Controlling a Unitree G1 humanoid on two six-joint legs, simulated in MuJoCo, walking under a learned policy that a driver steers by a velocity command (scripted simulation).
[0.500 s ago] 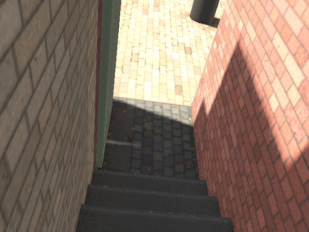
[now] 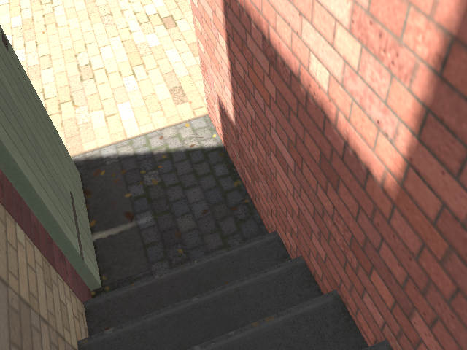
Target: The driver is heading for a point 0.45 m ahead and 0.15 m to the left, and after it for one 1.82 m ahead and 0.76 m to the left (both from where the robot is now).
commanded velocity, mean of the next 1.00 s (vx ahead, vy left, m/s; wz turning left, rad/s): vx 0.50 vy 0.00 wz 0.64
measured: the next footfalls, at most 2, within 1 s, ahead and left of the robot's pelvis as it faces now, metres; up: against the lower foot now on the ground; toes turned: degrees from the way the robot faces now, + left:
left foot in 0.24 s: +0.26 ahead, +0.06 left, -0.19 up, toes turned +1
right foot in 0.52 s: +0.56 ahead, -0.07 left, -0.37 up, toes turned +15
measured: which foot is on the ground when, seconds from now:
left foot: up 0.00-0.22, down 0.24-0.52, up 0.54-0.90, down 0.92-1.00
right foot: down 0.00-0.22, up 0.24-0.50, down 0.52-0.86, up 0.88-1.00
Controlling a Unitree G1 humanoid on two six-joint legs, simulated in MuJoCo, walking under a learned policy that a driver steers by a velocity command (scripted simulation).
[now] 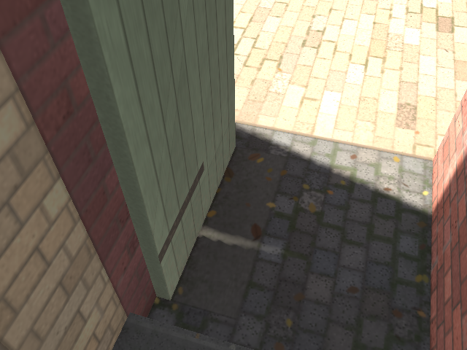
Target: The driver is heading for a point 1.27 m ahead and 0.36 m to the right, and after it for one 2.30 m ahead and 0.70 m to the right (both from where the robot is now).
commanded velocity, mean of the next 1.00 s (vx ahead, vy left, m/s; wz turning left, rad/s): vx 0.84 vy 0.00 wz -0.35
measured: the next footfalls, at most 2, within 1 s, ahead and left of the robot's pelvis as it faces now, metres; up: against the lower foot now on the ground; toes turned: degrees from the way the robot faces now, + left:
right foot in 0.22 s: +0.11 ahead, -0.19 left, +0.00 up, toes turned -10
left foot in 0.70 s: +0.46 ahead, -0.06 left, -0.19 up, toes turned -33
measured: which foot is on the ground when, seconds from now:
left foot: down 0.00-0.26, up 0.28-0.68, down 0.70-1.00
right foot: up 0.00-0.20, down 0.22-0.68, up 0.70-1.00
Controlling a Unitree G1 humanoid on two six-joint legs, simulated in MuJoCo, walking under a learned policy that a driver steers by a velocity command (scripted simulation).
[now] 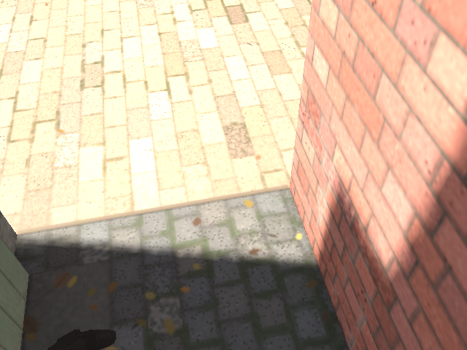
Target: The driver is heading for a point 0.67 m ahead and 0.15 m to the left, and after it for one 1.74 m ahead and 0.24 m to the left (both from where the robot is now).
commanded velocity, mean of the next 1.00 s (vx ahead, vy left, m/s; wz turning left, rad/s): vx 0.69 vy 0.00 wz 0.26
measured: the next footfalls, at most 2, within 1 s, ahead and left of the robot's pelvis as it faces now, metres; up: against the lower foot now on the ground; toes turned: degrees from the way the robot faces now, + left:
right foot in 0.02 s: +0.14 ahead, -0.11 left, -0.19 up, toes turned +3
left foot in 0.40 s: +0.50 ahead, +0.17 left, -0.19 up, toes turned +21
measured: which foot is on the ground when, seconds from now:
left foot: down 0.00-0.04, up 0.06-0.38, down 0.40-0.76, up 0.78-1.00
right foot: up 0.00-0.00, down 0.02-0.38, up 0.40-0.74, down 0.76-1.00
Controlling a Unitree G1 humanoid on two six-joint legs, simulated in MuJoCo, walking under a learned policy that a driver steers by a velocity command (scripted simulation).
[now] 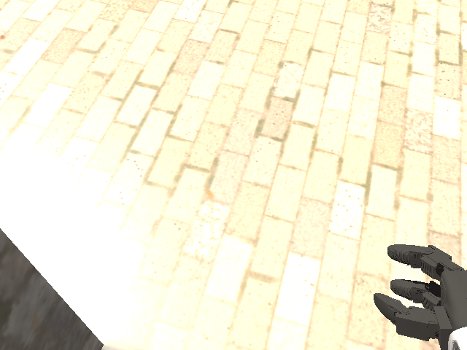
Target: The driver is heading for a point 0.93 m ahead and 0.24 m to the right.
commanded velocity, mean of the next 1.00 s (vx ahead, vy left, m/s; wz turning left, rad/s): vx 0.03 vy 0.00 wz -0.34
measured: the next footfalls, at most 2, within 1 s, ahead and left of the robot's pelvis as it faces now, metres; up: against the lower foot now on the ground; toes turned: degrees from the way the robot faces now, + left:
left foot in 0.12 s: +0.20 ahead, +0.14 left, +0.00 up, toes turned -16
right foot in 0.54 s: +0.05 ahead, -0.17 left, +0.00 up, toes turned -33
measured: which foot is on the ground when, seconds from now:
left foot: up 0.00-0.10, down 0.12-0.54, up 0.56-1.00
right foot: down 0.00-0.12, up 0.14-0.52, down 0.54-1.00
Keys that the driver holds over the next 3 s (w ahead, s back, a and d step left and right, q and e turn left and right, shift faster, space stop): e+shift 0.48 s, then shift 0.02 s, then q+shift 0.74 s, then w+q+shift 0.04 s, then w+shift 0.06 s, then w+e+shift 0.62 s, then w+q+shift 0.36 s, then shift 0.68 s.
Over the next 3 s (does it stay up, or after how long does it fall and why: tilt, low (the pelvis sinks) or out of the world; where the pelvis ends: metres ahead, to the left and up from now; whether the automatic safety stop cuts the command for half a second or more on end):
stays up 1.06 -0.47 0.01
